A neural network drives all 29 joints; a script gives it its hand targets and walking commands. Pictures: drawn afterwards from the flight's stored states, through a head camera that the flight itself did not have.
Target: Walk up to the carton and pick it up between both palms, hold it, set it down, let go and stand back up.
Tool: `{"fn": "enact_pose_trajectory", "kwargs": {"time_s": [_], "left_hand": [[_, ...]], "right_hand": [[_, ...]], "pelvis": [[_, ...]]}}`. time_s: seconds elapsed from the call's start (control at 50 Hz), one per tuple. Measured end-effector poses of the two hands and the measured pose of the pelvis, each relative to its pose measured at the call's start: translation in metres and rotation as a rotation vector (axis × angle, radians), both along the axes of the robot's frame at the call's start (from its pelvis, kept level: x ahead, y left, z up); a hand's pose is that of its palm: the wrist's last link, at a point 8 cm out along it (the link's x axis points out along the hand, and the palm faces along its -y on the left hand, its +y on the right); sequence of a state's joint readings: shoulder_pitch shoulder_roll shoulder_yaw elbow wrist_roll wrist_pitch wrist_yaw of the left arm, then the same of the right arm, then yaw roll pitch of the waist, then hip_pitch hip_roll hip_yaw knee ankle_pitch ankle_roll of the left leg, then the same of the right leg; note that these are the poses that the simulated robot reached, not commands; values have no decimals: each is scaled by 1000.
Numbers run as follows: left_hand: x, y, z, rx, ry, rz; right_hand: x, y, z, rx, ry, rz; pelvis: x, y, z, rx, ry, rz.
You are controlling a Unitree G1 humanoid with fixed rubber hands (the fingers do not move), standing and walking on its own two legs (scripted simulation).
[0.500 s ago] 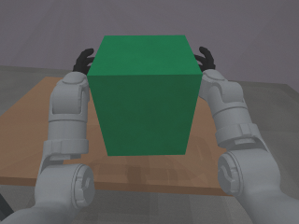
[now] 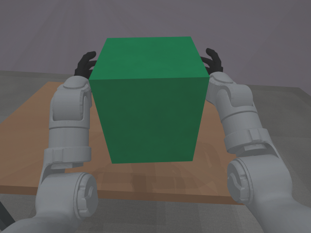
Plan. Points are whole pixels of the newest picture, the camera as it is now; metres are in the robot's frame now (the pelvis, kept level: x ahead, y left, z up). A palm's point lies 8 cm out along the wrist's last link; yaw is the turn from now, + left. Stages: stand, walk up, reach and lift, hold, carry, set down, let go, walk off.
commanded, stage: hold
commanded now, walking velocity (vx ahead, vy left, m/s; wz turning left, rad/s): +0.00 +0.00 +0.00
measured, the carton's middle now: (150, 101) +0.39 +0.01 +0.23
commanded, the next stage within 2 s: none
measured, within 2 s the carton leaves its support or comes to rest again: neither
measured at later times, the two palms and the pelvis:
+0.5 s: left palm (82, 83) +0.37 +0.16 +0.28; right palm (214, 79) +0.38 -0.14 +0.30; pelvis +0.00 +0.00 +0.00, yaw +0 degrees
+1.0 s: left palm (83, 83) +0.37 +0.16 +0.28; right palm (214, 79) +0.38 -0.14 +0.30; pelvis +0.00 +0.00 +0.00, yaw +0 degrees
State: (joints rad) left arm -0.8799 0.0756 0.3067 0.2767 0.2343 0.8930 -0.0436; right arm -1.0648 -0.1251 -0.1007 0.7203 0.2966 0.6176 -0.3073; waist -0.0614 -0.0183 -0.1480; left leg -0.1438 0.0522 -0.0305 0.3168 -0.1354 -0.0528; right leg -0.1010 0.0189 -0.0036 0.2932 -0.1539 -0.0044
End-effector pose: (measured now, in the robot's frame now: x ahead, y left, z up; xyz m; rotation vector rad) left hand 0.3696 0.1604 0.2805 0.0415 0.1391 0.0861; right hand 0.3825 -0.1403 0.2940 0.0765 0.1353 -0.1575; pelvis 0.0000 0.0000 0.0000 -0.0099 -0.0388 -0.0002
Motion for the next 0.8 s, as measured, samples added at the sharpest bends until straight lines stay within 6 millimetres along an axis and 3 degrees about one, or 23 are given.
{"fn": "enact_pose_trajectory", "kwargs": {"time_s": [0.8], "left_hand": [[-4, -1, 4, 3, -4, -1]], "right_hand": [[-5, -1, 4, 2, -1, 1]], "pelvis": [[-1, 0, 0, 0, -3, 0]]}}
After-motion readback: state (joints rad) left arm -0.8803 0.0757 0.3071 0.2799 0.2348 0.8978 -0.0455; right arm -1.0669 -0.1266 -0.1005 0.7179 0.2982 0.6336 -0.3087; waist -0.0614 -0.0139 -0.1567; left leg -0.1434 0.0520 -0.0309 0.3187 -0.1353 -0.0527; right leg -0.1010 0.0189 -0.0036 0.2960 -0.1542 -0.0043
